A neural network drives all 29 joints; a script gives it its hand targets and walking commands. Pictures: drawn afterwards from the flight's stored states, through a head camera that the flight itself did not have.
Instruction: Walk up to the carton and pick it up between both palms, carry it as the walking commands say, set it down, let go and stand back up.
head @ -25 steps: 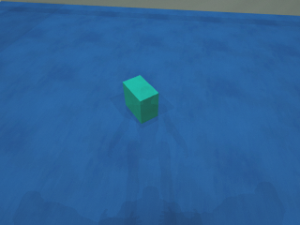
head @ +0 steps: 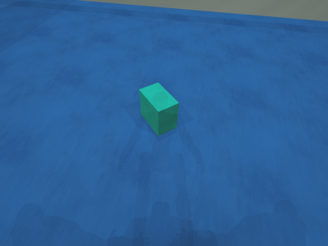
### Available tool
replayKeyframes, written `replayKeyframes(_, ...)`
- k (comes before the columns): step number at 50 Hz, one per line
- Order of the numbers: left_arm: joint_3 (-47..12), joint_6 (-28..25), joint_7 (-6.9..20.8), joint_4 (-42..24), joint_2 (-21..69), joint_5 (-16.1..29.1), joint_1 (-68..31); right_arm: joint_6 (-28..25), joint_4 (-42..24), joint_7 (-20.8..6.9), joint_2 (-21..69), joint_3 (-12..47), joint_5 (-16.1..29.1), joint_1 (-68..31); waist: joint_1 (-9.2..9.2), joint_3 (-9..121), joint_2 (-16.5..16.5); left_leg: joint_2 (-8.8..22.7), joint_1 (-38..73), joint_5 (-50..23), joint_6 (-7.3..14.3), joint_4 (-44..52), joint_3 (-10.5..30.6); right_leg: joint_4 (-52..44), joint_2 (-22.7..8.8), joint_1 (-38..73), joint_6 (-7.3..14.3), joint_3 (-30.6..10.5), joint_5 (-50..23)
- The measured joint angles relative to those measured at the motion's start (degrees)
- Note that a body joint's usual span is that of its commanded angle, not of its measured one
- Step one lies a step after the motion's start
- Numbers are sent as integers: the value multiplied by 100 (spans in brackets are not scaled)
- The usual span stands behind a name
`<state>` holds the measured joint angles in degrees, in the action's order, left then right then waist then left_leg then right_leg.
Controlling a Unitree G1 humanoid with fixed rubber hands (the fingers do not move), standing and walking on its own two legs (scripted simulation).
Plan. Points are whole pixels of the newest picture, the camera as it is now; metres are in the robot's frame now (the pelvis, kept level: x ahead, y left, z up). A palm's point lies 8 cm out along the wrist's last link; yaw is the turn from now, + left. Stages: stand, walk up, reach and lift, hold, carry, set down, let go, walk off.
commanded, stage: walk up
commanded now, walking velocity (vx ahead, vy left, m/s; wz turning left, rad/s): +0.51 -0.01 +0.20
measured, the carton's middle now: (158, 109) +1.19 +0.07 -0.63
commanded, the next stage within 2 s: none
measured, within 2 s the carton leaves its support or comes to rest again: neither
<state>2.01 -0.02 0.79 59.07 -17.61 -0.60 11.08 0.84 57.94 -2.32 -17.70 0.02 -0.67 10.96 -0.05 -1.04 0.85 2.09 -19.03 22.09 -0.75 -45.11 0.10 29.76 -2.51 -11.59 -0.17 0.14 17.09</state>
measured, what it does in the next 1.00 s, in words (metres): walks ahead: left foot, then right foot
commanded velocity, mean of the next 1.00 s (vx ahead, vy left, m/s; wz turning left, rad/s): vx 0.51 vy -0.10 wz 0.11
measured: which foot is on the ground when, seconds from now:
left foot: up 0.00-0.02, down 0.04-0.40, up 0.42-0.60, down 0.62-1.00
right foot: down 0.00-0.04, up 0.06-0.38, down 0.40-0.62, up 0.64-1.00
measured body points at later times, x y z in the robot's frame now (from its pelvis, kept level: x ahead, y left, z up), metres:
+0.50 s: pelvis +0.17 +0.03 -0.01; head +0.18 +0.04 +0.44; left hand +0.25 +0.28 -0.15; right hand +0.18 -0.23 -0.15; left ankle +0.08 +0.13 -0.68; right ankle +0.19 -0.14 -0.73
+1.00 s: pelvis +0.39 +0.04 +0.00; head +0.42 +0.07 +0.44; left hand +0.48 +0.30 -0.15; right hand +0.35 -0.21 -0.14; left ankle +0.26 +0.17 -0.73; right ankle +0.47 -0.10 -0.72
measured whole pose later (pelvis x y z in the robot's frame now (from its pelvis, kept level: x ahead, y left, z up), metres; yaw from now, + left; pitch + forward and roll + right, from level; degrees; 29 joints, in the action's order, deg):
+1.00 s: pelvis +0.39 +0.04 +0.00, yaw +3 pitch +2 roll -2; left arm 1.5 -2.1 2.6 51.6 -13.9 -0.6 9.8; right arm -3.0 60.1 -0.7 -11.8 0.0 -0.7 24.8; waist -0.2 -1.1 0.6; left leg 3.9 -4.3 25.2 -0.9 -28.6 -0.8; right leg 34.6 -2.4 -24.7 -3.2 2.3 16.8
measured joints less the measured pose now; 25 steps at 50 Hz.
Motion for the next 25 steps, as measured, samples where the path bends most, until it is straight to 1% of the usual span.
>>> replayKeyframes(2,29,17,28,-47,15,-1,-2,-89,-3,1,6,-1,0,169,-7,0,-22,30,372,6,12,944,5,131,-7,-13,-49,10,133)
replayKeyframes(3,55,35,43,-94,13,0,-19,-155,5,21,30,-1,0,264,-2,-27,0,9,416,-266,23,1102,-12,531,-30,-153,-49,7,420)
replayKeyframes(4,70,66,55,-134,13,-1,-33,-190,12,50,93,0,0,393,-5,-44,40,-27,419,-333,46,1047,-29,1081,-39,-335,-49,12,589)
replayKeyframes(6,69,92,97,-285,37,-1,-39,-218,17,73,226,1,0,712,-6,-33,49,-42,531,-330,108,1207,-25,2024,-2,-769,-50,12,621)
replayKeyframes(8,68,47,155,-463,50,0,-37,-235,44,74,350,1,0,978,-2,-30,54,-23,712,-413,149,1595,-27,2413,-3,-1156,-50,5,599)
replayKeyframes(11,33,-22,213,-617,55,-1,-61,-333,118,100,466,0,0,1281,1,-30,57,23,967,-501,154,2020,-32,2410,-4,-1520,-49,1,566)
replayKeyframes(13,-4,-28,225,-670,82,-1,-114,-359,145,125,496,0,0,1440,4,-34,59,31,1151,-456,155,2169,-36,2186,-4,-1604,-49,-4,570)
replayKeyframes(16,-46,-56,228,-749,166,0,-226,-319,149,146,501,0,-1,1535,-11,-33,60,19,1328,-289,140,2226,-40,1343,-5,-1562,-49,-1,459)
replayKeyframes(18,-47,-110,215,-805,239,0,-268,-311,147,147,502,0,-1,1535,-11,-29,61,3,1430,-136,109,2195,-41,677,2,-1387,-49,39,139)
replayKeyframes(19,-46,-169,200,-820,266,0,-265,-318,149,148,501,0,-1,1535,-8,-30,61,-10,1437,-2,98,2040,-36,368,5,-1217,-49,43,22)
replayKeyframes(20,-46,-240,179,-822,270,0,-264,-325,146,148,504,0,-1,1536,-10,-36,100,-61,1324,186,94,1617,-45,97,-58,-997,-49,33,-51)
replayKeyframes(21,-34,-290,139,-794,288,0,-264,-310,143,148,495,-1,-1,1478,-8,-54,99,-82,1059,358,107,879,-43,78,-98,-935,-70,48,-484)
replayKeyframes(22,-32,-300,95,-699,344,0,-243,-271,142,148,457,-1,-1,1348,-7,-64,16,-52,757,405,146,72,-42,192,-79,-880,-128,94,-554)
replayKeyframes(23,-41,-300,73,-596,390,-1,-180,-249,130,148,428,-1,-1,1180,-7,-61,-46,-48,474,414,165,-614,-43,208,-59,-755,-164,124,-468)
replayKeyframes(24,-43,-299,64,-502,403,-1,-88,-252,83,148,423,0,-1,1002,-11,-56,-57,-55,245,420,169,-1068,-36,189,-58,-605,-168,128,-345)
replayKeyframes(25,-41,-281,59,-400,404,-1,0,-279,13,145,421,0,0,829,-15,-54,-61,-33,62,426,169,-1283,-29,152,-58,-444,-168,132,-231)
